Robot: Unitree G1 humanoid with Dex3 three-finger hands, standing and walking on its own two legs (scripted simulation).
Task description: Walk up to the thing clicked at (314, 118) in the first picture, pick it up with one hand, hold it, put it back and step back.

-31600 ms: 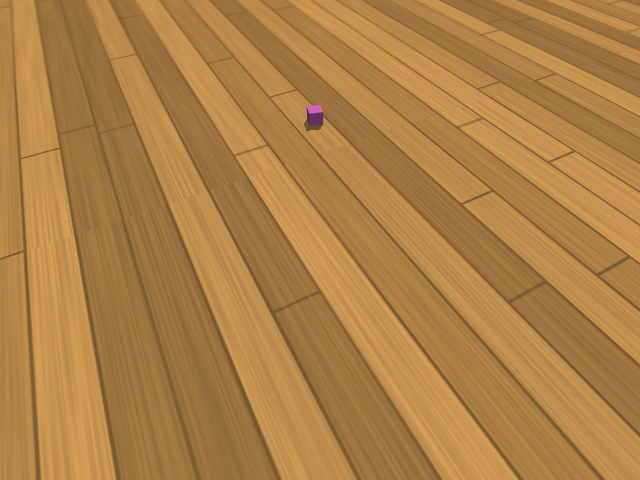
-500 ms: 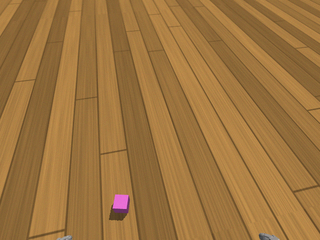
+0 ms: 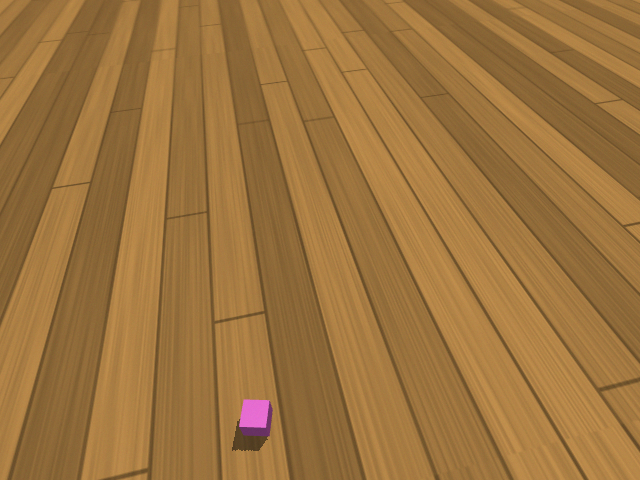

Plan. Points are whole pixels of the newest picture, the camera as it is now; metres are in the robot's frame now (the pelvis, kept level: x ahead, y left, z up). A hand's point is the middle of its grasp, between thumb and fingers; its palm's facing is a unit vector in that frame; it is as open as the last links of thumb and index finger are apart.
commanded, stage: stand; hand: left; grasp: from above
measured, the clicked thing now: (256, 417) +0.45 +0.24 -0.74
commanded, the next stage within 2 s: step back in 1.70 s
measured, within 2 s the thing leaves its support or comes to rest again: neither
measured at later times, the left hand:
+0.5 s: hand out of the picture +0.06 +0.22 -0.16, palm faces +0.01 -0.95 -0.32, open 7.4 cm
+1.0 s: hand out of the picture +0.09 +0.21 -0.16, palm faces +0.00 -0.96 -0.29, open 7.4 cm
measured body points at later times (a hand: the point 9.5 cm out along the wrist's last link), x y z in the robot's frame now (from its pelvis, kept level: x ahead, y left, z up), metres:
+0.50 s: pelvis +0.02 -0.01 +0.00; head +0.02 -0.02 +0.45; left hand +0.06 +0.27 -0.14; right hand +0.06 -0.29 -0.14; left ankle +0.04 +0.11 -0.74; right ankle +0.01 -0.14 -0.74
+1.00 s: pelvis +0.03 -0.01 +0.00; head +0.04 -0.02 +0.45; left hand +0.09 +0.26 -0.14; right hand +0.08 -0.28 -0.14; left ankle +0.04 +0.11 -0.74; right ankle +0.01 -0.14 -0.74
